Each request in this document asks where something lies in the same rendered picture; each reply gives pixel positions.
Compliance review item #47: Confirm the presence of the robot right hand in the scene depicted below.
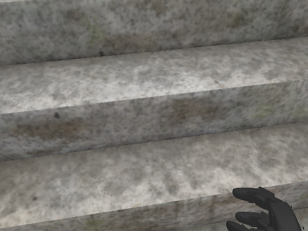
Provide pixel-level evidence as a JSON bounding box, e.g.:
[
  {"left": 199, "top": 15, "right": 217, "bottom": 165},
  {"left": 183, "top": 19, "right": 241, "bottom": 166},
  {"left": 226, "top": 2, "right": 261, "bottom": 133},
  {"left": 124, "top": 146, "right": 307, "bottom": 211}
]
[{"left": 226, "top": 187, "right": 304, "bottom": 231}]

